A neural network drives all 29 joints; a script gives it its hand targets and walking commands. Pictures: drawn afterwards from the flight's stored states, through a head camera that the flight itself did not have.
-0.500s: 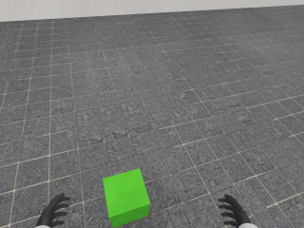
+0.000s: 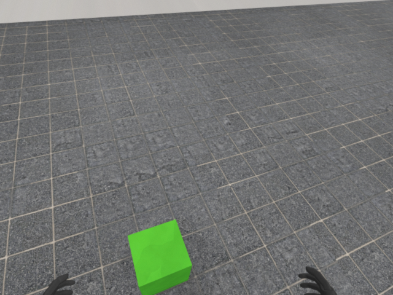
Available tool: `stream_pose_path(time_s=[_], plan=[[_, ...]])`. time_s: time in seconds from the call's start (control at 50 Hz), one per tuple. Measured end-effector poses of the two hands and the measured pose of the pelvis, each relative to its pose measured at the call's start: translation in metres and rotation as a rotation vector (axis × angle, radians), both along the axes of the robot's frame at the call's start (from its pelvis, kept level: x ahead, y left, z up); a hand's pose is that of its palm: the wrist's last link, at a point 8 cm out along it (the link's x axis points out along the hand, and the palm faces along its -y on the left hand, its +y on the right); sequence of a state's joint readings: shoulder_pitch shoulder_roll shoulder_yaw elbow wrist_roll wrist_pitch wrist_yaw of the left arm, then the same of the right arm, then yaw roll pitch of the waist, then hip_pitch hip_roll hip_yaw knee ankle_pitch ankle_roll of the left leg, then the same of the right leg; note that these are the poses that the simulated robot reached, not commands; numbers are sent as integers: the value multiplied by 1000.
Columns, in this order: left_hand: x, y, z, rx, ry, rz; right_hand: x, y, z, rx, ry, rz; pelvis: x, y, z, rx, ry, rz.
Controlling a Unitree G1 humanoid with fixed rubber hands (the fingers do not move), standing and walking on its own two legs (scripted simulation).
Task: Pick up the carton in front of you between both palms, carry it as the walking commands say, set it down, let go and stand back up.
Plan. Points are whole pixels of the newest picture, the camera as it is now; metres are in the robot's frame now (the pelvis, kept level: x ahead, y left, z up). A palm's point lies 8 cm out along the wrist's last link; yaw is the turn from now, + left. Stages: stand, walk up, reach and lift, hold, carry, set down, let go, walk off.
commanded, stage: stand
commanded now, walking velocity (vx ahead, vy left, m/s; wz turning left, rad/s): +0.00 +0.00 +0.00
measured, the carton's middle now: (159, 259) +0.37 +0.09 -0.65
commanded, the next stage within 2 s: none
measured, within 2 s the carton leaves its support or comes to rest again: neither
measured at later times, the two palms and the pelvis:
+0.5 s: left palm out of the picture +0.07 +0.30 -0.11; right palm out of the picture +0.08 -0.31 -0.09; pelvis -0.02 +0.00 +0.01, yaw +0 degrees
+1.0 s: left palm out of the picture +0.05 +0.30 -0.11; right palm out of the picture +0.07 -0.31 -0.09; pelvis -0.02 +0.00 +0.01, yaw +1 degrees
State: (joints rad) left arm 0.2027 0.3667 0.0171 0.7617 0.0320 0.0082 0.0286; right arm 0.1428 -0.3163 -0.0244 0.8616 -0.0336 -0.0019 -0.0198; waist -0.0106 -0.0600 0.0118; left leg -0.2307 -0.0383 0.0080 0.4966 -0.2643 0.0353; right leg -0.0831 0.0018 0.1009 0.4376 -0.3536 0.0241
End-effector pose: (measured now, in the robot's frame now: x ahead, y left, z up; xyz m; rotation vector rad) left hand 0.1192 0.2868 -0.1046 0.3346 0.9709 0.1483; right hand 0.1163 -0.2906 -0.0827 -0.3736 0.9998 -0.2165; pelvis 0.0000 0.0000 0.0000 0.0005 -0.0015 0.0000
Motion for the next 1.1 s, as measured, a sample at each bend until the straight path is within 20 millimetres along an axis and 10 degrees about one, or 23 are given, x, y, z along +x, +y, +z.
stream_pose_path(time_s=[1.1], plan=[[-67, 17, -2, 38, 158, 63, -48, -25, -6, -13, 132, -32, -25, -5, 8, -4, -38, 19]])
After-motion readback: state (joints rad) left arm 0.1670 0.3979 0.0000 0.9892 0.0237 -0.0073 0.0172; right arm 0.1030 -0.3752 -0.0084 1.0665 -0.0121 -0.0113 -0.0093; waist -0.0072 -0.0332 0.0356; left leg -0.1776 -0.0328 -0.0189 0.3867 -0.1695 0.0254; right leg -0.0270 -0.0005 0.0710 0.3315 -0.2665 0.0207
